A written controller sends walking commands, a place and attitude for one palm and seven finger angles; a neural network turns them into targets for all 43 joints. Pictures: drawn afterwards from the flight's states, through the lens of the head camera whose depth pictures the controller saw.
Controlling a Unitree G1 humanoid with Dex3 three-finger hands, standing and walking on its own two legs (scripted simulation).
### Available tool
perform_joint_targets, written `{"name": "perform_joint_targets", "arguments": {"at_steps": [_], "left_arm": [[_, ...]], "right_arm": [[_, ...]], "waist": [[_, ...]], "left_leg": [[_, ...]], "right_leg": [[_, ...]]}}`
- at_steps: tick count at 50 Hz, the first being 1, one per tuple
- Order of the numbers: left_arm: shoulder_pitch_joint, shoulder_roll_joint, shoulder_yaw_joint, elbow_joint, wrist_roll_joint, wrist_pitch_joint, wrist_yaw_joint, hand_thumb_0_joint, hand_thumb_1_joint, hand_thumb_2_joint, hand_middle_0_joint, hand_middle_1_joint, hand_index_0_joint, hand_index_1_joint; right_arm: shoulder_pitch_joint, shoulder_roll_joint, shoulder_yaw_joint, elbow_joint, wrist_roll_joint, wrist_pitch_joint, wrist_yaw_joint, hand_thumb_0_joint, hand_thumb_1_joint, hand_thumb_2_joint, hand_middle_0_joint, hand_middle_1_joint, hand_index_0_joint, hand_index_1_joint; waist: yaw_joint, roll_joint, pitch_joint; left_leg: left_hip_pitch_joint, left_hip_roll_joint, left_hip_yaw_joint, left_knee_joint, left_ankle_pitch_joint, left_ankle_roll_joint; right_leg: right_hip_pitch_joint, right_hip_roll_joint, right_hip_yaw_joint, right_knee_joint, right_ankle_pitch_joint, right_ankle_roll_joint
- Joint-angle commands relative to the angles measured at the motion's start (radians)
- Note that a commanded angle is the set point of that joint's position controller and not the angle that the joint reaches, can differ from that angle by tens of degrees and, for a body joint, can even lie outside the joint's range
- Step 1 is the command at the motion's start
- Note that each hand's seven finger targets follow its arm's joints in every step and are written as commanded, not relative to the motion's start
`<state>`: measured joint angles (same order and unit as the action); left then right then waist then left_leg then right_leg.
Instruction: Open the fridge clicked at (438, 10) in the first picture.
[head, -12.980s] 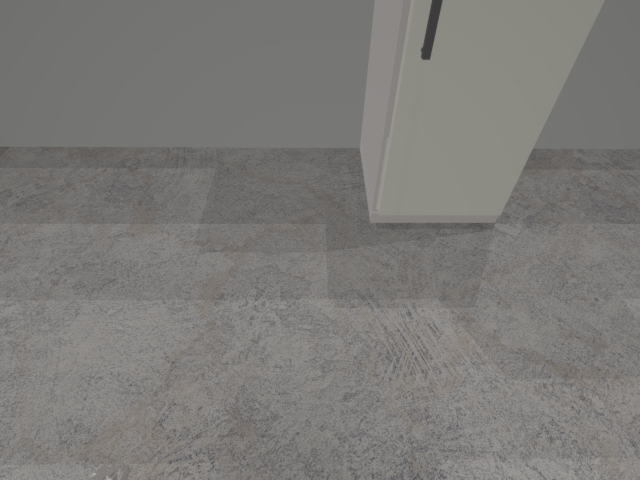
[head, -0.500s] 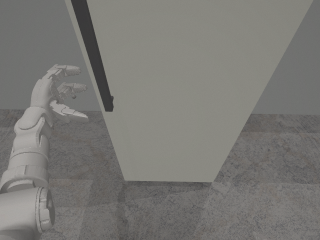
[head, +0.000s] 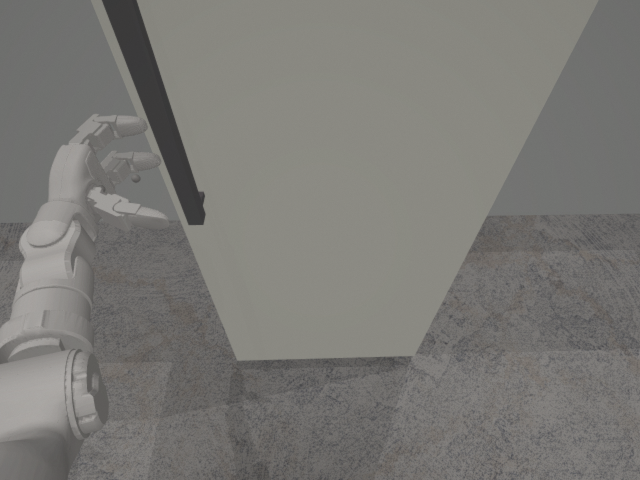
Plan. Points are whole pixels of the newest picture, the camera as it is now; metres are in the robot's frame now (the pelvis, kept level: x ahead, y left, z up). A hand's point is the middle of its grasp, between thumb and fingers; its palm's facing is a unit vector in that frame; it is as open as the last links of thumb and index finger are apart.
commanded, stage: move the hooked fingers beside the handle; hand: left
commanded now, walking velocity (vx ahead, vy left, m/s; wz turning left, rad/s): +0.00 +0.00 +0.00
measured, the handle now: (162, 99) +0.51 +0.18 +0.22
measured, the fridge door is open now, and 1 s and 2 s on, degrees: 0 0 0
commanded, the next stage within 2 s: feel for the door with the fingertips in 0.58 s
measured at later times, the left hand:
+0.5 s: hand (123, 183) +0.44 +0.23 +0.15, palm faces +0.01 -1.00 +0.01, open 14.0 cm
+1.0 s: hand (148, 181) +0.45 +0.21 +0.14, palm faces -0.01 -1.00 +0.02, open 14.0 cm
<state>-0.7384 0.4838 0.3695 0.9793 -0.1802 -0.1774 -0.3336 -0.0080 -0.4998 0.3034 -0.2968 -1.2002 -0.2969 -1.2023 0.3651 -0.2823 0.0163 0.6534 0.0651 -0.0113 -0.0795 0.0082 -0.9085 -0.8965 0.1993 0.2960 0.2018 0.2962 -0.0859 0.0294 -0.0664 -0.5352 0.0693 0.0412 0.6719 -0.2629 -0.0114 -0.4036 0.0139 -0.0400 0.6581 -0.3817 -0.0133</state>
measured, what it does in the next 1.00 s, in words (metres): stands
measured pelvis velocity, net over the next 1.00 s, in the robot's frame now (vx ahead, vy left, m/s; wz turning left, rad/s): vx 0.00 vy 0.01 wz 0.01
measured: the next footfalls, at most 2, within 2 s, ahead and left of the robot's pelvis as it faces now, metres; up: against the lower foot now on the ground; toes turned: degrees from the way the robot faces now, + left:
none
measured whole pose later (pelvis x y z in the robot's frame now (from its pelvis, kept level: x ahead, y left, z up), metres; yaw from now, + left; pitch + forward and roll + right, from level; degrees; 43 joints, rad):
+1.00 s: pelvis +0.00 +0.01 +0.00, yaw +0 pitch +8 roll -2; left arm -0.75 0.42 0.31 0.92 -0.18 -0.15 -0.27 -0.01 -0.50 0.30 -0.30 -1.20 -0.30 -1.20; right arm 0.36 -0.27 0.02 0.65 0.06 -0.02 -0.07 0.01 -0.91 -0.90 0.20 0.30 0.20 0.30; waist -0.08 0.03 -0.07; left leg -0.57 0.06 0.03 0.71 -0.28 0.00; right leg -0.42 0.00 -0.05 0.67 -0.39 0.00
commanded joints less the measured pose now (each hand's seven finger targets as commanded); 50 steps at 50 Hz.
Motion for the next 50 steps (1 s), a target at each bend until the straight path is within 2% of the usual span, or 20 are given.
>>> {"name": "perform_joint_targets", "arguments": {"at_steps": [1,3,4,6,9,13,16,20,22,25,26,30,32,33,36,39,41,44,47,50], "left_arm": [[-0.421,0.296,0.052,-0.239,-0.031,-0.065,-0.001,0.0,-0.5,0.3,-0.3,-1.2,-0.3,-1.2],[-0.423,0.321,0.072,-0.266,-0.03,-0.071,-0.003,0.0,-0.5,0.3,-0.3,-1.2,-0.3,-1.2],[-0.427,0.3,0.057,-0.291,-0.034,-0.073,-0.007,0.0,-0.5,0.3,-0.3,-1.2,-0.3,-1.2],[-0.419,0.256,0.024,-0.283,-0.048,-0.067,-0.012,0.0,-0.5,0.3,-0.3,-1.2,-0.3,-1.2],[-0.446,0.296,0.042,-0.216,-0.044,-0.044,-0.022,0.0,-0.5,0.3,-0.3,-1.2,-0.3,-1.2],[-0.462,0.272,0.021,-0.272,-0.041,-0.062,-0.02,0.0,-0.5,0.3,-0.3,-1.2,-0.3,-1.2],[-0.473,0.221,-0.016,-0.259,-0.054,-0.062,-0.02,0.0,-0.5,0.3,-0.3,-1.2,-0.3,-1.2],[-0.481,0.247,-0.003,-0.195,-0.038,-0.039,-0.01,0.0,-0.5,0.3,-0.3,-1.2,-0.3,-1.2],[-0.477,0.295,0.042,-0.216,-0.029,-0.053,0.003,0.0,-0.5,0.3,-0.3,-1.2,-0.3,-1.2],[-0.483,0.277,0.025,-0.24,-0.028,-0.066,0.002,0.0,-0.5,0.3,-0.3,-1.2,-0.3,-1.2],[-0.491,0.281,0.03,-0.239,-0.035,-0.073,0.004,0.0,-0.5,0.3,-0.3,-1.2,-0.3,-1.2],[-0.49,0.3,0.038,-0.192,-0.027,-0.064,-0.008,0.0,-0.5,0.3,-0.3,-1.2,-0.3,-1.2],[-0.482,0.312,0.049,-0.207,-0.029,-0.07,-0.012,0.0,-0.5,0.3,-0.3,-1.2,-0.3,-1.2],[-0.492,0.304,0.038,-0.221,-0.031,-0.072,-0.016,0.0,-0.5,0.3,-0.3,-1.2,-0.3,-1.2],[-0.485,0.213,-0.026,-0.234,-0.047,-0.069,-0.025,0.0,-0.5,0.3,-0.3,-1.2,-0.3,-1.2],[-0.48,0.187,-0.033,-0.247,-0.053,-0.048,-0.015,0.0,-0.5,0.3,-0.3,-1.2,-0.3,-1.2],[-0.479,0.181,-0.032,-0.241,-0.054,-0.037,0.005,0.0,-0.5,0.3,-0.3,-1.2,-0.3,-1.2],[-0.511,0.185,-0.023,-0.286,-0.033,-0.038,0.041,0.0,-0.5,0.3,-0.3,-1.2,-0.3,-1.2],[-0.48,0.201,0.001,-0.305,-0.02,-0.045,0.073,0.0,-0.5,0.3,-0.3,-1.2,-0.3,-1.2],[-0.478,0.182,-0.01,-0.288,-0.013,-0.041,0.089,0.0,-0.5,0.3,-0.3,-1.2,-0.3,-1.2]], "right_arm": [[0.019,-0.151,-0.054,-0.115,-0.002,-0.03,-0.016,0.0,-0.9,-0.9,0.2,0.3,0.2,0.3],[0.015,-0.154,-0.056,-0.113,-0.002,-0.031,-0.016,0.0,-0.9,-0.9,0.2,0.3,0.2,0.3],[0.01,-0.152,-0.056,-0.116,0.0,-0.032,-0.015,0.0,-0.9,-0.9,0.2,0.3,0.2,0.3],[0.014,-0.149,-0.055,-0.113,0.002,-0.032,-0.017,0.0,-0.9,-0.9,0.2,0.3,0.2,0.3],[0.011,-0.157,-0.052,-0.103,0.005,-0.03,-0.021,0.0,-0.9,-0.9,0.2,0.3,0.2,0.3],[0.008,-0.153,-0.052,-0.104,0.001,-0.037,-0.02,0.0,-0.9,-0.9,0.2,0.3,0.2,0.3],[0.012,-0.151,-0.051,-0.102,0.002,-0.038,-0.02,0.0,-0.9,-0.9,0.2,0.3,0.2,0.3],[0.008,-0.159,-0.049,-0.102,0.001,-0.036,-0.019,0.0,-0.9,-0.9,0.2,0.3,0.2,0.3],[0.011,-0.16,-0.05,-0.105,-0.004,-0.037,-0.016,0.0,-0.9,-0.9,0.2,0.3,0.2,0.3],[0.004,-0.155,-0.048,-0.112,-0.003,-0.038,-0.013,0.0,-0.9,-0.9,0.2,0.3,0.2,0.3],[0.014,-0.157,-0.047,-0.109,-0.005,-0.036,-0.014,0.0,-0.9,-0.9,0.2,0.3,0.2,0.3],[0.015,-0.16,-0.048,-0.106,-0.003,-0.035,-0.016,0.0,-0.9,-0.9,0.2,0.3,0.2,0.3],[0.018,-0.163,-0.049,-0.108,-0.003,-0.035,-0.018,0.0,-0.9,-0.9,0.2,0.3,0.2,0.3],[0.015,-0.16,-0.048,-0.108,-0.003,-0.036,-0.017,0.0,-0.9,-0.9,0.2,0.3,0.2,0.3],[0.022,-0.153,-0.051,-0.107,-0.002,-0.037,-0.017,0.0,-0.9,-0.9,0.2,0.3,0.2,0.3],[0.02,-0.155,-0.054,-0.104,-0.002,-0.043,-0.01,0.0,-0.9,-0.9,0.2,0.3,0.2,0.3],[0.029,-0.156,-0.055,-0.097,-0.005,-0.041,-0.012,0.0,-0.9,-0.9,0.2,0.3,0.2,0.3],[0.024,-0.152,-0.057,-0.098,-0.008,-0.048,-0.002,0.0,-0.9,-0.9,0.2,0.3,0.2,0.3],[0.025,-0.15,-0.057,-0.099,-0.012,-0.049,0.003,0.0,-0.9,-0.9,0.2,0.3,0.2,0.3],[0.016,-0.146,-0.055,-0.102,-0.012,-0.047,0.006,0.0,-0.9,-0.9,0.2,0.3,0.2,0.3]], "waist": [[0.021,0.018,-0.317],[0.026,0.043,-0.339],[0.019,0.055,-0.35],[0.006,0.014,-0.322],[0.001,0.005,-0.272],[0.005,0.091,-0.34],[-0.007,0.034,-0.311],[-0.005,0.028,-0.273],[0.014,0.044,-0.329],[0.007,0.067,-0.329],[0.004,0.032,-0.325],[0.003,0.044,-0.302],[0.006,0.053,-0.336],[0.005,0.083,-0.333],[-0.009,0.067,-0.318],[-0.005,0.077,-0.316],[-0.009,0.024,-0.304],[0.0,0.069,-0.333],[0.012,0.055,-0.363],[0.006,0.048,-0.33]], "left_leg": [[0.289,-0.06,-0.027,-0.033,0.22,0.062],[0.317,-0.057,-0.034,-0.033,0.232,0.058],[0.334,-0.057,-0.034,-0.032,0.235,0.057],[0.328,-0.055,-0.033,-0.03,0.23,0.062],[0.283,-0.057,-0.035,-0.036,0.172,0.061],[0.361,-0.054,-0.05,-0.026,0.213,0.052],[0.343,-0.053,-0.055,-0.028,0.202,0.055],[0.303,-0.051,-0.058,-0.037,0.154,0.052],[0.322,-0.052,-0.061,-0.029,0.185,0.051],[0.335,-0.05,-0.058,-0.026,0.191,0.048],[0.319,-0.052,-0.061,-0.023,0.19,0.052],[0.305,-0.048,-0.061,-0.028,0.162,0.049],[0.323,-0.049,-0.06,-0.023,0.189,0.05],[0.33,-0.049,-0.06,-0.022,0.191,0.048],[0.344,-0.045,-0.066,-0.021,0.198,0.049],[0.361,-0.044,-0.076,-0.027,0.179,0.044],[0.339,-0.045,-0.076,-0.027,0.175,0.049],[0.358,-0.045,-0.08,-0.026,0.184,0.043],[0.366,-0.043,-0.079,-0.02,0.221,0.042],[0.338,-0.045,-0.069,-0.024,0.188,0.043]], "right_leg": [[0.008,0.016,0.022,-0.101,0.387,0.011],[-0.001,0.019,0.023,-0.098,0.394,0.009],[-0.006,0.019,0.022,-0.1,0.391,0.009],[-0.011,0.022,0.016,-0.106,0.384,0.009],[-0.038,0.018,0.023,-0.117,0.342,0.015],[-0.058,0.02,0.014,-0.104,0.335,0.004],[-0.06,0.022,0.005,-0.107,0.315,0.003],[-0.089,0.019,0.006,-0.107,0.272,0.006],[-0.064,0.018,0.009,-0.095,0.295,0.003],[-0.072,0.021,0.007,-0.094,0.295,0.003],[-0.056,0.02,0.005,-0.094,0.294,0.002],[-0.081,0.022,0.006,-0.097,0.272,0.004],[-0.07,0.023,0.01,-0.094,0.296,0.004],[-0.075,0.023,0.009,-0.094,0.294,0.002],[-0.09,0.026,-0.002,-0.096,0.278,-0.002],[-0.123,0.029,-0.008,-0.096,0.253,-0.001],[-0.106,0.027,-0.01,-0.1,0.247,-0.001],[-0.116,0.028,-0.009,-0.089,0.249,-0.001],[-0.091,0.029,-0.01,-0.078,0.282,-0.002],[-0.093,0.028,-0.007,-0.084,0.268,0.001]]}}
